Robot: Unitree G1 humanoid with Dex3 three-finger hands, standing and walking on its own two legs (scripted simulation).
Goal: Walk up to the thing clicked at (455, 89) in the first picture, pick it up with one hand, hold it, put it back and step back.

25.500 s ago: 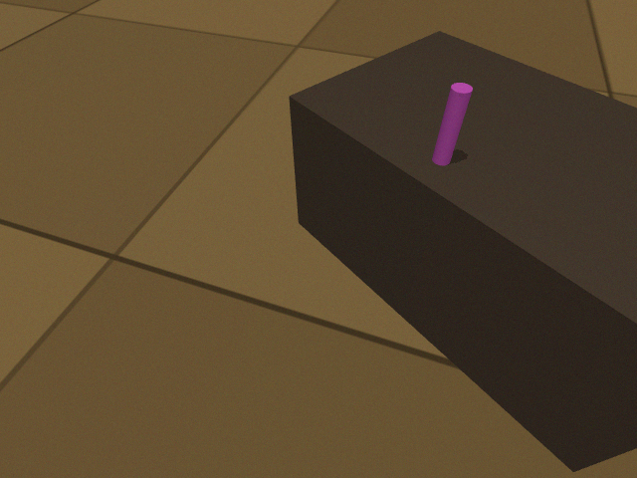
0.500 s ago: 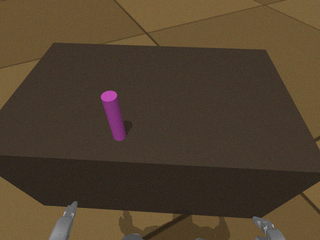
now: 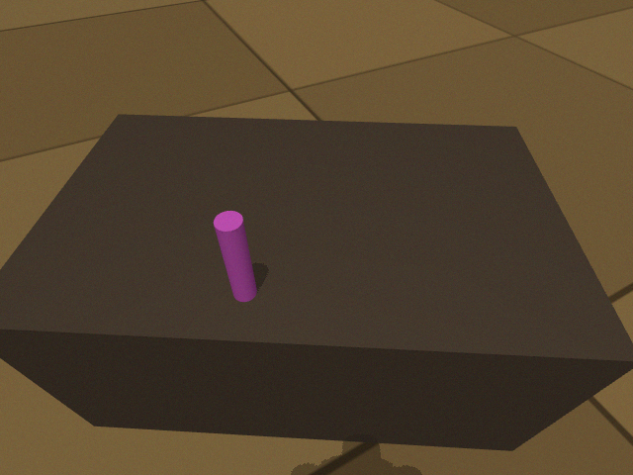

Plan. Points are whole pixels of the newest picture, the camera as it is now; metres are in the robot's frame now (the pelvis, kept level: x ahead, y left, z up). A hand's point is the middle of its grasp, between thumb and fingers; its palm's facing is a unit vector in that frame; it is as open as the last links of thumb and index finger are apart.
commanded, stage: stand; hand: left
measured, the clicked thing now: (237, 260) +0.48 +0.18 -0.07
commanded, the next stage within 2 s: none
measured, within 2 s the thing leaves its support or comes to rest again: neither
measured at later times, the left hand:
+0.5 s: hand out of the picture +0.05 +0.24 -0.15, palm faces -0.01 -0.94 -0.35, open 7.4 cm
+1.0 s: hand out of the picture +0.08 +0.23 -0.15, palm faces -0.02 -0.94 -0.34, open 7.4 cm
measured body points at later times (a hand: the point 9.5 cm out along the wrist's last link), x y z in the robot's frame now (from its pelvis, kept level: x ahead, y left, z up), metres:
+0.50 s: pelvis +0.00 -0.01 +0.01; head -0.01 -0.02 +0.46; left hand +0.05 +0.29 -0.13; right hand +0.06 -0.31 -0.13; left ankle +0.02 +0.12 -0.74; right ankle +0.01 -0.14 -0.74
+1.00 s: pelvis +0.00 -0.02 +0.01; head +0.01 -0.02 +0.46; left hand +0.08 +0.28 -0.12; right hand +0.06 -0.32 -0.13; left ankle +0.02 +0.12 -0.74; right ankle +0.01 -0.14 -0.74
